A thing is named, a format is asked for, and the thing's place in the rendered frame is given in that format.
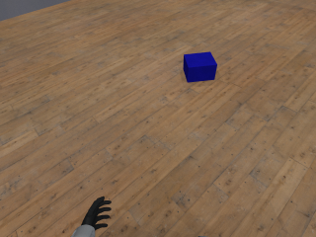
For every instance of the left robot hand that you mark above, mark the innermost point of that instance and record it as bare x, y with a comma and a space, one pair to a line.
91, 217

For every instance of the carton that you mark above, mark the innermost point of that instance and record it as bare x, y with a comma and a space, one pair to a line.
199, 67

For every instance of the left robot forearm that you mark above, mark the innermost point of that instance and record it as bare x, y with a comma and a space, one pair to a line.
84, 231

